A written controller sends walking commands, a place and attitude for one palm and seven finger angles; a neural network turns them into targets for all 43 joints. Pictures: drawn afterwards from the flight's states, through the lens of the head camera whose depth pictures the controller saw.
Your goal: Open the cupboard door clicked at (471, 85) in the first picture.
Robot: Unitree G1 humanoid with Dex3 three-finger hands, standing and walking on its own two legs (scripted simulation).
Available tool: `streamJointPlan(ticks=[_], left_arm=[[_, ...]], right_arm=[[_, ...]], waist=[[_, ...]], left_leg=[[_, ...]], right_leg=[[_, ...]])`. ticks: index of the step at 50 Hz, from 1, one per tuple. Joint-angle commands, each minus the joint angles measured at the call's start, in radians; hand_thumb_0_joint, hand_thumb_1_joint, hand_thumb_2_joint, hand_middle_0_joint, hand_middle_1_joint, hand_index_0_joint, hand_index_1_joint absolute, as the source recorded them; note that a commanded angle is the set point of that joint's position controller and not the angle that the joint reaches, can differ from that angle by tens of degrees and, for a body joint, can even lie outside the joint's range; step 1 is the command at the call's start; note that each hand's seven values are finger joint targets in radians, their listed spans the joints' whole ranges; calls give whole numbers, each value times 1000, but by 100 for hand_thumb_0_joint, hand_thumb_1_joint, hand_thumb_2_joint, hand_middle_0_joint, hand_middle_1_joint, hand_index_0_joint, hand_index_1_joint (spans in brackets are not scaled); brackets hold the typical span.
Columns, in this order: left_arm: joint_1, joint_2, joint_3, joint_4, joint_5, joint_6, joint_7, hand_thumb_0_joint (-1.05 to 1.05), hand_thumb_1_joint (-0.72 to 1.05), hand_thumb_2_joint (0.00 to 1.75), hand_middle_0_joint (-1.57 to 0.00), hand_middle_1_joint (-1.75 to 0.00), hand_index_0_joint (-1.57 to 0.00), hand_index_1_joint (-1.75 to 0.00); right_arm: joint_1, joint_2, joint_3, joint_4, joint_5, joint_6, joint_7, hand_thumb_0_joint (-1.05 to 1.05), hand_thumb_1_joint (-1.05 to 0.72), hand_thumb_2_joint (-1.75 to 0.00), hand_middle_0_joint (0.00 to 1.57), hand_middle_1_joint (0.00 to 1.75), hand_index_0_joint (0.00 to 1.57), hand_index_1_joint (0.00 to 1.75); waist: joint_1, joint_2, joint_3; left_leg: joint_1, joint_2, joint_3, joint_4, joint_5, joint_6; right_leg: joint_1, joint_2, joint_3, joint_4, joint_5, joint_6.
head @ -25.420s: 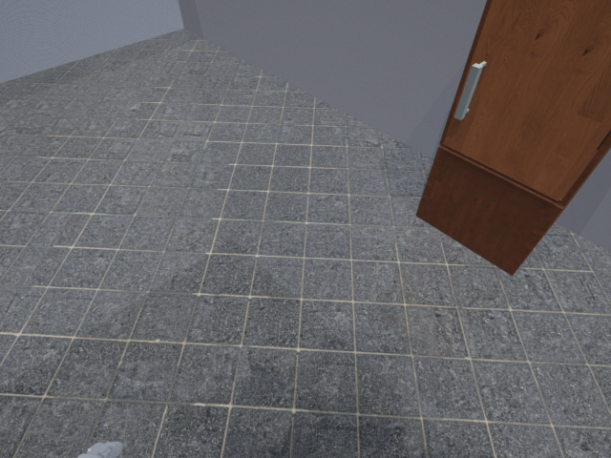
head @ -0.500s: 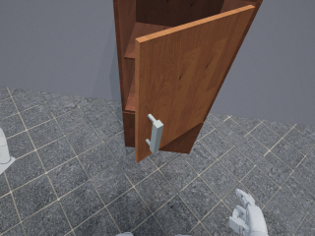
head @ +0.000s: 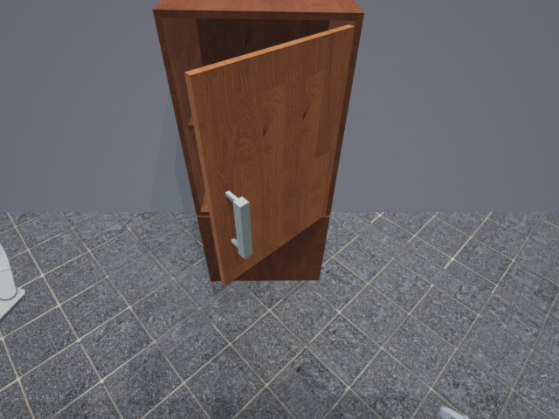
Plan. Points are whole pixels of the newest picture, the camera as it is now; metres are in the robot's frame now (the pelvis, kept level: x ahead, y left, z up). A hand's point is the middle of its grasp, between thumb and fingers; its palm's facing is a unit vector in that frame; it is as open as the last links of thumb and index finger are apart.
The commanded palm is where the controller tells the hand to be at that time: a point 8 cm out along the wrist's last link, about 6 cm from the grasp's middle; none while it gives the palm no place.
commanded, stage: stop stepping back and stand still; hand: left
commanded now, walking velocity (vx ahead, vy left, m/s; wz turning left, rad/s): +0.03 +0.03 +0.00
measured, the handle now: (237, 224) +0.56 +0.13 -0.09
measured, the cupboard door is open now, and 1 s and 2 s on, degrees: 42 42 42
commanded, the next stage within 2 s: let the arm hang, fingers relaxed in 0.38 s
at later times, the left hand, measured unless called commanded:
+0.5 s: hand (38, 342) +0.16 +0.24 +0.16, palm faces +0.38 -0.80 -0.47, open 7.5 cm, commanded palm none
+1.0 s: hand out of the picture -0.18 +0.19 -0.16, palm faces +0.05 -0.98 -0.19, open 7.3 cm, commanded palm none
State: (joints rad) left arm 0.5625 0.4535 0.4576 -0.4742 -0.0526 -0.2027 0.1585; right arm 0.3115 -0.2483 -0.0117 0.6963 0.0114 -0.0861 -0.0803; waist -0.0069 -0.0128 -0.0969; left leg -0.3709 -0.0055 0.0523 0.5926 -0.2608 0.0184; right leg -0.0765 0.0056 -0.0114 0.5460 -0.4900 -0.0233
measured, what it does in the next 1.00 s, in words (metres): shifts its weight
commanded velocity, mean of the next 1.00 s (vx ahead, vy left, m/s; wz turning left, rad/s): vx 0.00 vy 0.00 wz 0.00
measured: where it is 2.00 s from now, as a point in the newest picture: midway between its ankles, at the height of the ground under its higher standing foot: outside the picture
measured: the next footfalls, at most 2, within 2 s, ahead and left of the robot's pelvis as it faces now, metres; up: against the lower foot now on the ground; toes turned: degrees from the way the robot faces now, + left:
none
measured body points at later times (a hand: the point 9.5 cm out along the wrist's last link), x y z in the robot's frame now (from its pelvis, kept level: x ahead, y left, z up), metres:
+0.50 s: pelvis -0.06 -0.01 +0.01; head -0.06 -0.02 +0.46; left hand +0.13 +0.28 +0.19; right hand +0.11 -0.24 -0.08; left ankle +0.01 +0.11 -0.72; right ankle -0.13 -0.10 -0.72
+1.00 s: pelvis -0.08 +0.01 +0.01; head -0.05 +0.02 +0.46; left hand -0.18 +0.24 -0.14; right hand -0.09 -0.25 -0.13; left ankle +0.01 +0.11 -0.72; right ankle -0.13 -0.10 -0.72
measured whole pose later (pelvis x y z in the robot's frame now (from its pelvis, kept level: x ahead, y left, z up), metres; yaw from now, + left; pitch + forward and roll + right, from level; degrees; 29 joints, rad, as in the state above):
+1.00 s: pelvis -0.08 +0.01 +0.01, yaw +2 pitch -2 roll -1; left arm 0.41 0.20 0.01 1.16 0.01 0.04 0.01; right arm 0.28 -0.21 -0.01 1.13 -0.01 0.04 -0.03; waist 0.01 -0.01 0.10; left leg -0.32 -0.01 -0.02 0.44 -0.09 0.02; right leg -0.07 0.03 -0.07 0.41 -0.32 -0.03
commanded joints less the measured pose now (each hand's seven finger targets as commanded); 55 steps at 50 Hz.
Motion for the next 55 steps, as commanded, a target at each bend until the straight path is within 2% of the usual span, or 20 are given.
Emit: streamJointPlan(ticks=[1,2,3,4,6,8,9,10,12,15,17,23,24,25,26,30,37,42,44,55], left_arm=[[-170,146,46,-87,15,-33,16,0,90,90,-20,-30,-20,-30],[-178,145,45,-135,12,-43,12,0,90,90,-20,-30,-20,-30],[-159,143,46,-163,12,-47,6,0,90,90,-20,-30,-20,-30],[-161,171,77,-227,16,-56,9,0,90,90,-20,-30,-20,-30],[-65,170,111,-256,19,-71,12,0,90,90,-20,-30,-20,-30],[-9,193,142,-235,6,-79,12,0,90,90,-20,-30,-20,-30],[-17,217,170,-231,1,-82,16,0,90,90,-20,-30,-20,-30],[-37,197,160,-209,5,-87,16,0,90,90,-20,-30,-20,-30],[-74,172,145,-148,13,-95,19,0,90,90,-20,-30,-20,-30],[-104,129,89,-75,0,-85,6,0,90,90,-20,-30,-20,-30],[-95,125,71,-65,12,-67,-3,0,90,90,-20,-30,-20,-30],[-61,131,67,-185,7,-55,-5,0,90,90,-20,-30,-20,-30],[-154,-55,-372,624,82,74,-132,0,90,90,-20,-30,-20,-30],[-166,-64,-332,643,89,164,-153,0,90,90,-20,-30,-20,-30],[-190,-64,-336,681,91,180,-157,0,90,90,-20,-30,-20,-30],[-299,-30,-370,908,89,188,-157,0,90,90,-20,-30,-20,-30],[-290,-64,-416,1321,68,211,-139,0,90,90,-20,-30,-20,-30],[-209,-103,-416,1493,63,205,-141,0,90,90,-20,-30,-20,-30],[-192,-110,-417,1531,63,202,-141,0,90,90,-20,-30,-20,-30],[-157,-121,-424,1604,65,202,-130,0,90,90,-20,-30,-20,-30]], right_arm=[[-165,-103,-21,-181,-4,-64,-19,0,-90,-90,20,30,20,30],[-168,-101,-21,-185,-2,-66,-16,0,-90,-90,20,30,20,30],[-196,-96,-23,-185,-5,-76,-12,0,-90,-90,20,30,20,30],[-204,-104,-30,-197,-8,-84,-11,0,-90,-90,20,30,20,30],[-203,-82,-24,-212,-13,-88,-7,0,-90,-90,20,30,20,30],[-180,-62,-28,-202,-11,-74,7,0,-90,-90,20,30,20,30],[-179,-69,-37,-200,-2,-72,10,0,-90,-90,20,30,20,30],[-173,-60,-31,-198,-3,-76,8,0,-90,-90,20,30,20,30],[-156,-47,-14,-193,-7,-80,1,0,-90,-90,20,30,20,30],[-146,-85,-33,-189,2,-86,-15,0,-90,-90,20,30,20,30],[-152,-80,-25,-195,-3,-82,-12,0,-90,-90,20,30,20,30],[-189,-70,-21,-213,-8,-85,-4,0,-90,-90,20,30,20,30],[-241,-174,-58,48,-12,-128,81,0,-90,-90,20,30,20,30],[-164,-203,-73,62,-13,-44,82,0,-90,-90,20,30,20,30],[-147,-178,-58,56,-19,-11,79,0,-90,-90,20,30,20,30],[-194,-173,-30,77,-39,45,78,0,-90,-90,20,30,20,30],[-185,-139,-2,224,-42,88,66,0,-90,-90,20,30,20,30],[-121,-112,-8,314,-34,90,49,0,-90,-90,20,30,20,30],[-95,-120,-15,334,-29,90,44,0,-90,-90,20,30,20,30],[-63,-114,-31,396,-28,94,41,0,-90,-90,20,30,20,30]], waist=[[-25,87,27],[-18,102,18],[-5,120,33],[8,129,80],[5,103,91],[-1,-111,79],[3,-154,77],[-1,-102,86],[-13,-6,81],[-10,83,5],[-4,99,-1],[-2,-14,16],[-25,-18,54],[-13,28,-1],[-3,9,8],[-5,-179,115],[12,148,149],[9,182,83],[7,101,96],[2,10,174]], left_leg=[[232,118,-173,-94,330,108],[193,147,-250,-141,320,120],[89,192,-300,-240,123,116],[14,191,-310,-270,-42,109],[-35,94,-166,-197,-97,39],[-48,18,-37,80,33,-13],[-83,10,-39,187,-17,-21],[-103,22,-47,198,-57,-19],[-25,35,-31,4,34,-8],[282,94,-107,-111,456,38],[274,140,-173,-102,556,78],[185,65,-87,-65,213,11],[138,106,-103,68,413,9],[154,111,-129,16,332,15],[110,112,-155,-9,280,36],[72,72,-175,-23,132,38],[93,94,-234,-226,63,35],[157,93,-225,-248,15,28],[176,98,-223,-244,29,31],[173,102,-218,-264,15,39]], right_leg=[[-245,-45,-1,75,556,67],[-216,-16,-14,100,399,66],[-169,-4,-6,75,97,53],[-127,-6,6,0,63,35],[-84,-53,58,-177,109,-10],[-102,-218,270,-300,251,-71],[-93,-262,302,-291,421,-101],[-62,-266,262,-238,593,-118],[-28,-208,162,-132,751,-76],[-154,-49,41,-23,580,48],[-171,-13,24,-25,496,64],[-155,-83,120,-226,384,12],[-259,-124,45,-72,500,-18],[-239,-132,98,-80,466,-24],[-231,-102,70,-63,352,-26],[-264,-127,114,-162,162,-52],[-133,-77,84,-183,138,-32],[-86,-82,79,-225,164,-44],[-96,-79,66,-241,168,-45],[-146,-89,49,-254,124,-48]])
